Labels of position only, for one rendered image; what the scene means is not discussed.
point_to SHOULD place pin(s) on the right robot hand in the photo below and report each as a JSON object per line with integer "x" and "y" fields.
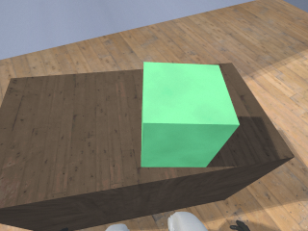
{"x": 240, "y": 226}

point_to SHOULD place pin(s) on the pedestal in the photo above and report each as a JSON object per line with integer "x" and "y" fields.
{"x": 70, "y": 152}

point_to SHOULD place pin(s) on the carton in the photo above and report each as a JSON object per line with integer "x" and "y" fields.
{"x": 186, "y": 114}

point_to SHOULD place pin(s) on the right robot thigh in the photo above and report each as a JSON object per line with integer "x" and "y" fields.
{"x": 184, "y": 221}

